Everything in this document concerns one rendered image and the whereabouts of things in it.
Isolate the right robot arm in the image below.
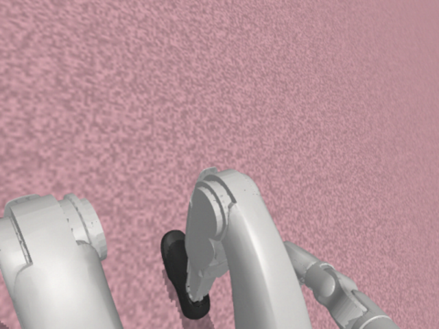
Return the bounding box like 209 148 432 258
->
305 261 400 329

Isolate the right robot foot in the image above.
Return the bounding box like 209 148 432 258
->
161 230 210 319

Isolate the right robot hand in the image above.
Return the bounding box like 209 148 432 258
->
283 241 321 288

